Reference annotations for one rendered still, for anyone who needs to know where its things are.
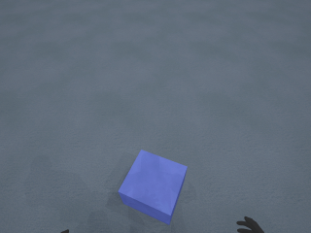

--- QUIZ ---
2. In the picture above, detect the carton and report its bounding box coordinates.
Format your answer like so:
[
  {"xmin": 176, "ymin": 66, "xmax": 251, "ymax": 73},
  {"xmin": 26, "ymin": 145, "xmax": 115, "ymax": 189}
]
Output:
[{"xmin": 118, "ymin": 150, "xmax": 188, "ymax": 225}]

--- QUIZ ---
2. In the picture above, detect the right robot hand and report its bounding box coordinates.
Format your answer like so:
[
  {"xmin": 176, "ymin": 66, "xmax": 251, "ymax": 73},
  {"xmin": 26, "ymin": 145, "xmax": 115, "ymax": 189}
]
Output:
[{"xmin": 236, "ymin": 216, "xmax": 264, "ymax": 233}]

